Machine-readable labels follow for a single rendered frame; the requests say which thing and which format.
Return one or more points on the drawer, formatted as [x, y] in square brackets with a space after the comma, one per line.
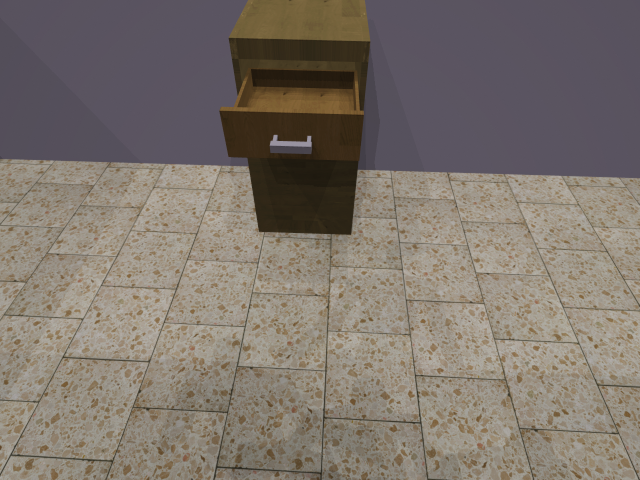
[294, 104]

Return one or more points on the handle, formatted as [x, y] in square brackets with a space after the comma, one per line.
[291, 147]

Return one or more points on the cabinet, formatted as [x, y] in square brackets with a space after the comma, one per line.
[300, 195]

